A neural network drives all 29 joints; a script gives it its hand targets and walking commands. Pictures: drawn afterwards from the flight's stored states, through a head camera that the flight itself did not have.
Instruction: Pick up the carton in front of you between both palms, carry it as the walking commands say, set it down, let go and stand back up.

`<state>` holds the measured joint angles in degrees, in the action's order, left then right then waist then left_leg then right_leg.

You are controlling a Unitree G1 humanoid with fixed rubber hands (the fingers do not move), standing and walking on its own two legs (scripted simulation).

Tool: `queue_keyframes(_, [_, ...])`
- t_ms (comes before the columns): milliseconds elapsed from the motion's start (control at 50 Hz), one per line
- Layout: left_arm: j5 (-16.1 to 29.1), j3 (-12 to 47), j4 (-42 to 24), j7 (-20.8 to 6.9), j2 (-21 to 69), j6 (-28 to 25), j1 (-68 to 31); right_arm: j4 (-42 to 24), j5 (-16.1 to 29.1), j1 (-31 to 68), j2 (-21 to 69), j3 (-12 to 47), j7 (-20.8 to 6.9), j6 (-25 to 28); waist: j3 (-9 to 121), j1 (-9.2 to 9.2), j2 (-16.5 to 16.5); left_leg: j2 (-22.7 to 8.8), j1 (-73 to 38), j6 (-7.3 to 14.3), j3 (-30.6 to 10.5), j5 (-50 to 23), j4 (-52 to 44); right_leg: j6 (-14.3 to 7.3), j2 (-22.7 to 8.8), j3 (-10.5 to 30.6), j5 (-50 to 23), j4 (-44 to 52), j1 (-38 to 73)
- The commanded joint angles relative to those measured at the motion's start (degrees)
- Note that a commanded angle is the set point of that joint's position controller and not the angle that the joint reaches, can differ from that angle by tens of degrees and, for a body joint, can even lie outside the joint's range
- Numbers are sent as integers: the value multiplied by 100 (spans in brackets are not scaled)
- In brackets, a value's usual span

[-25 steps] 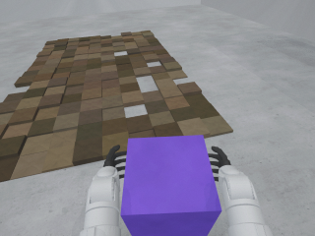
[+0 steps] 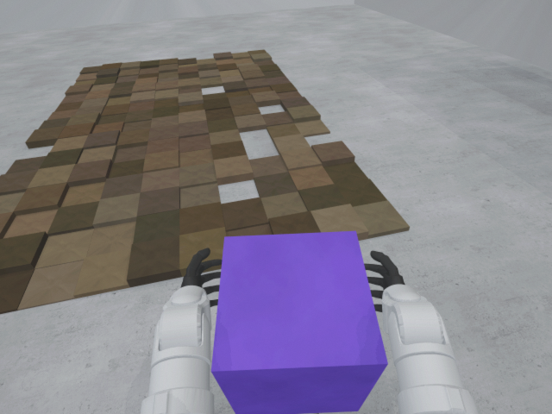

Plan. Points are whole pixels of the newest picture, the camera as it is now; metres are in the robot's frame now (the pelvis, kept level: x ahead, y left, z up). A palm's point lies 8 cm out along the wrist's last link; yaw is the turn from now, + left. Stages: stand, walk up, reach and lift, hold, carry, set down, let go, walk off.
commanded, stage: carry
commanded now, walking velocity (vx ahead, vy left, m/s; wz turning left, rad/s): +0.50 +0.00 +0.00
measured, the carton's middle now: (294, 327) +0.30 +0.00 -0.03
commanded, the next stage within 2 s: none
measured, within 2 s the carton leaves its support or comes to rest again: neither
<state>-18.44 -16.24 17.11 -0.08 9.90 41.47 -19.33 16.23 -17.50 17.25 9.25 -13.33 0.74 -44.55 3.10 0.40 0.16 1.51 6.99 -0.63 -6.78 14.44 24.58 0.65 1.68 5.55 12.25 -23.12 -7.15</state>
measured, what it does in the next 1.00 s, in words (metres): walks ahead: right foot, then left foot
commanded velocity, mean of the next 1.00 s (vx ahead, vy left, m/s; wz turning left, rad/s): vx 0.50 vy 0.00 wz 0.00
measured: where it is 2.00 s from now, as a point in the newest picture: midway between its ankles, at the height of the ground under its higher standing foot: (272, 257)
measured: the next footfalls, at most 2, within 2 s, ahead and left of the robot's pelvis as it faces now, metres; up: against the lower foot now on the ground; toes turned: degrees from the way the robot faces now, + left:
right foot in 0.42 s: +0.21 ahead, -0.09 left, +0.00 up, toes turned -8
left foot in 0.78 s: +0.49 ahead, +0.15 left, +0.00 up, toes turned +12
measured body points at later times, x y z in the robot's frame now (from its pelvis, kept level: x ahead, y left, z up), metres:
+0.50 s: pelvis +0.16 +0.00 -0.01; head +0.15 +0.01 +0.44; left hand +0.45 +0.15 +0.07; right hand +0.44 -0.15 +0.07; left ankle +0.05 +0.11 -0.70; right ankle +0.17 -0.08 -0.74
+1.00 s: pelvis +0.46 +0.07 +0.00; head +0.49 +0.09 +0.45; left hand +0.76 +0.21 +0.07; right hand +0.74 -0.09 +0.07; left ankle +0.45 +0.14 -0.74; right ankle +0.44 -0.06 -0.67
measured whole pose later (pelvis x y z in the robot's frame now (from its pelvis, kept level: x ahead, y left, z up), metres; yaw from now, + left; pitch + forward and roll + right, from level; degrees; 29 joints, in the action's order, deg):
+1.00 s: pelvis +0.46 +0.07 +0.00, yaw -1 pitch +6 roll -1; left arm -7.4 -6.5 -18.3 5.3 7.9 67.0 -10.9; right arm -18.8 -6.7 8.7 7.6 -5.5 5.5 -68.8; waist 3.1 2.2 -0.2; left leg -2.0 14.6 4.0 13.0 11.9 20.5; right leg -0.9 -4.9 -5.3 16.2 -58.5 -31.9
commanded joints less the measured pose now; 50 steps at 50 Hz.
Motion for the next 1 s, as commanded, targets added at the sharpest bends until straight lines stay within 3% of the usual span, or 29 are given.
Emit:
queue_keyframes(0, [1688,3212,-16,-1443,5363,49,-2373,-670,1889,3458,5300,3284,-1440,310,619,-73,-571,-151,1046,50,325,2183,258,-301,-918,763,3360,879,-646])
queue_keyframes(40, [1855,3504,-392,-1345,5348,187,-2281,-1032,2141,3479,5355,3631,-1405,190,904,-75,-936,-8,1229,-22,845,1045,1103,-529,-1326,1125,2869,1011,-482])
queue_keyframes(60, [1971,3693,-567,-1289,5340,295,-2191,-1229,2285,3448,5344,3798,-1383,95,1089,-68,-936,-57,1106,8,929,847,960,-615,-1391,1033,2588,939,-516])
queue_keyframes(100, [2178,4046,-1070,-1168,5222,567,-2155,-1651,2565,3439,5273,4136,-1329,-167,1374,-32,-615,-88,184,113,957,814,-84,-501,-1068,312,2404,330,-1050])
queue_keyframes(120, [2331,4276,-1376,-1134,5176,752,-2306,-1786,2642,3327,5138,4215,-1274,-325,1317,6,179,-692,-72,294,-65,1697,-718,-262,-637,-321,2316,-587,-1624])
queue_keyframes(140, [2500,4479,-1598,-1106,5137,943,-2489,-1900,2691,3195,5007,4256,-1204,-499,1011,84,1408,-1675,-463,703,-1691,2681,-1528,3,-160,-1057,1848,-2005,-2662])
queue_keyframes(160, [2677,4653,-1731,-1079,5065,1137,-2616,-1993,2697,3065,4907,4299,-1127,-684,629,104,1529,-2162,-698,1050,-2448,2377,-1754,-4,-299,-1021,1718,-2348,-3456])
queue_keyframes(180, [2881,4812,-1848,-1065,5060,1313,-2696,-2176,2737,3049,4806,4277,-1054,-866,618,117,1190,-2187,-770,1200,-2368,1612,-1655,-22,-506,-876,1652,-2492,-3572])
queue_keyframes(220, [3237,5051,-2119,-1035,5054,1600,-2524,-2619,2933,2978,4674,4447,-935,-1200,1058,111,725,-1916,-1101,1073,-1400,459,-1374,-19,-520,-955,1360,-2009,-3331])
queue_keyframes(260, [3427,5153,-2420,-983,5072,1846,-2255,-3019,3148,2833,4691,4628,-894,-1470,1345,122,907,-1579,-1155,911,-661,-493,-1170,20,-258,-1256,939,-1456,-2814])
queue_keyframes(300, [3460,5165,-2640,-928,5079,2067,-1900,-3298,3267,2491,4722,4719,-904,-1718,1454,129,1053,-1459,-1065,852,-296,-964,-990,23,-106,-1449,703,-975,-2418])
queue_keyframes(360, [3348,5066,-2903,-863,5006,2356,-1339,-3552,3361,2095,4792,4780,-974,-2043,1551,54,784,-1240,-224,679,388,-1004,-287,13,28,-1865,-225,249,-777])
queue_keyframes(380, [3295,5020,-3027,-849,4975,2431,-1255,-3601,3389,1950,4803,4787,-1001,-2121,1697,41,520,-1109,574,532,649,-1092,262,-60,-146,-1710,-362,366,438])
queue_keyframes(400, [3224,4959,-3105,-834,4915,2508,-1012,-3663,3418,1911,4755,4785,-1032,-2197,2020,-71,56,-952,1553,333,936,-478,1193,-271,-916,-864,266,364,1649])
queue_keyframes(420, [3123,4872,-3101,-827,4819,2564,-871,-3834,3467,2008,4749,4829,-1062,-2306,2037,-164,-1289,-425,3142,95,1435,830,2602,-934,-2373,1378,1276,845,2433])
queue_keyframes(440, [3101,4816,-3090,-824,4976,2601,-917,-4034,3565,2315,4726,4874,-1093,-2415,1724,-175,-1454,-326,3918,166,1104,1611,3343,-1491,-2971,2441,1273,1051,2297])
queue_keyframes(460, [3174,4821,-3330,-821,5061,2640,-1195,-4184,3711,2623,4761,4931,-1123,-2459,1434,-177,-970,-659,4102,231,803,1631,3800,-1562,-2939,2312,1014,1092,1836])
queue_keyframes(500, [3361,4886,-3581,-799,5101,2739,-1622,-4180,3836,2780,4796,4913,-1130,-2512,1257,-137,-319,-965,3912,206,733,1110,3658,-1239,-2536,1397,975,1358,1176])
queue_keyframes(540, [3516,4972,-3633,-814,5063,2832,-1698,-4034,3774,2570,4800,4835,-1065,-2551,1251,-133,-424,-879,3470,80,1025,499,2867,-941,-2111,412,481,1526,919])
queue_keyframes(600, [3647,5009,-3477,-897,4939,2921,-1512,-3719,3492,2091,4784,4682,-939,-2583,1180,-128,-651,-657,3006,-37,1420,4,1733,-791,-1738,-462,-524,1371,903])
queue_keyframes(700, [3711,5001,-3414,-1019,4892,2954,-1557,-3661,3295,2060,4846,4616,-870,-2581,857,-162,-1002,-344,1974,89,1963,-825,564,-579,-1574,-1112,-1278,1008,555])
queue_keyframes(760, [3704,5044,-3520,-1041,4859,2968,-1598,-3662,3273,1964,4873,4562,-876,-2568,1428,5,-610,-86,-337,250,2335,-475,264,-261,-1190,-1882,-2113,-924,-264])
queue_keyframes(780, [3680,5030,-3556,-1046,4767,2979,-1639,-3637,3233,1870,4834,4527,-880,-2559,1793,155,89,-975,-1371,449,957,433,-154,-49,-930,-1903,-1170,-2309,-1202])
queue_keyframes(800, [3730,5108,-3695,-1059,4824,3020,-1788,-3477,3156,1815,4822,4462,-882,-2512,2077,171,1595,-2479,-2195,1228,-1880,1033,-978,182,-261,-1726,598,-3981,-2604])
queue_keyframes(820, [3725,5128,-3630,-1079,4905,2997,-1791,-3541,3195,1791,4963,4504,-892,-2486,1931,136,1503,-2728,-2246,1463,-2391,334,-1241,46,-323,-970,1561,-4749,-3366])
queue_keyframes(860, [3690,5151,-3702,-1099,5150,2882,-1786,-3800,3321,2011,5308,4658,-918,-2394,1919,127,584,-2414,-1854,1281,-1387,-1034,-963,-197,-821,-627,1151,-4943,-3571])
queue_keyframes(880, [3658,5165,-3745,-1084,5214,2811,-1755,-3936,3399,2153,5426,4747,-940,-2341,1870,103,205,-2293,-1495,1090,-923,-1236,-1031,-231,-951,-568,794,-4574,-3407])
queue_keyframes(920, [3570,5212,-3701,-1027,5399,2698,-1577,-4080,3541,2292,5475,4889,-982,-2275,1885,71,439,-2054,-1161,848,-191,-1318,-1177,-225,-909,-727,411,-3889,-3003])
queue_keyframes(980, [3321,5176,-3555,-906,5381,2557,-1092,-4131,3666,2057,5331,5009,-1092,-2244,1738,83,651,-1830,-1302,829,429,-1672,-1263,-138,-737,-1060,95,-3035,-3101])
